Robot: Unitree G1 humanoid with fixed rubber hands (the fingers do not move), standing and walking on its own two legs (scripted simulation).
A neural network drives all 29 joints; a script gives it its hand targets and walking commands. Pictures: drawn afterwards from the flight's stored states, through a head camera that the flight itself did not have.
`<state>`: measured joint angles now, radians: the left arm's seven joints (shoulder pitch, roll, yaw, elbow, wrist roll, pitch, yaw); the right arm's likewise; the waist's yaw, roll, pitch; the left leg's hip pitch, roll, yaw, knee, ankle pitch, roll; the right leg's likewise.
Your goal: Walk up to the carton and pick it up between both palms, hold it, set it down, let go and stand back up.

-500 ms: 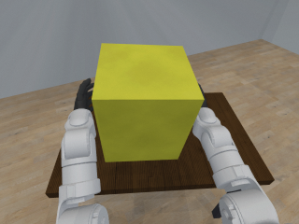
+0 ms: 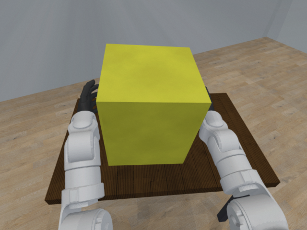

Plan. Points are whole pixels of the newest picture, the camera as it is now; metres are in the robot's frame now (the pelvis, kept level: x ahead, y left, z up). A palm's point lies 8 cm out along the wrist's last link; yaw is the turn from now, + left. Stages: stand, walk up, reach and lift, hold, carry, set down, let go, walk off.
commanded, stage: hold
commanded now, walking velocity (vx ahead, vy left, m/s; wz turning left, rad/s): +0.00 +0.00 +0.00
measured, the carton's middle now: (147, 108) +0.38 +0.00 +0.14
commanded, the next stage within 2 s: set down in 0.90 s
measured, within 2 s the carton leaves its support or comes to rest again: neither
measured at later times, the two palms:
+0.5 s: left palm (83, 110) +0.36 +0.15 +0.17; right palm (203, 109) +0.35 -0.15 +0.15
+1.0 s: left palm (84, 109) +0.36 +0.15 +0.17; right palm (204, 109) +0.35 -0.15 +0.15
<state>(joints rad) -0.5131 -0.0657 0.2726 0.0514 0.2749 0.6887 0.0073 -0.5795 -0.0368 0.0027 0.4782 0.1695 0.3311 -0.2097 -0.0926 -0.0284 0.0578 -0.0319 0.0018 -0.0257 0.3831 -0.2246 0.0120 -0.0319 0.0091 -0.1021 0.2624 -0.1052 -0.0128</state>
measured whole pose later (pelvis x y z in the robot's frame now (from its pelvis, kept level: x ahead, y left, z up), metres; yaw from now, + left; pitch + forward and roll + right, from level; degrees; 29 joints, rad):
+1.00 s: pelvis +0.00 +0.00 +0.00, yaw +0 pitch -7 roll -1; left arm -0.54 -0.05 0.28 0.07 0.26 0.69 0.00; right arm -0.59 -0.02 -0.03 0.48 0.15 0.34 -0.21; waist -0.10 -0.03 0.05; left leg -0.02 -0.01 -0.03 0.36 -0.21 0.02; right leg -0.03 0.00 -0.11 0.26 -0.10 -0.01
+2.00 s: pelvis +0.02 +0.02 +0.00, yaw -1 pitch -3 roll -2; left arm -0.60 -0.04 0.24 0.45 0.25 0.29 0.01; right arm -0.54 0.03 -0.17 0.73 0.03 -0.06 -0.19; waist -0.09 -0.04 0.05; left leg -0.07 -0.01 -0.01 0.38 -0.25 0.03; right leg -0.06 0.00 -0.08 0.23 -0.11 0.01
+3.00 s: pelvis +0.05 +0.02 +0.00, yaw -2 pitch +6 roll -2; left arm -0.74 0.03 0.27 0.97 0.23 -0.05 0.01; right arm -0.58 0.08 -0.38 0.96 -0.13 -0.26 -0.19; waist -0.12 -0.01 -0.05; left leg -0.22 0.00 0.00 0.37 -0.26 0.03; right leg -0.20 0.01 -0.08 0.20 -0.10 0.01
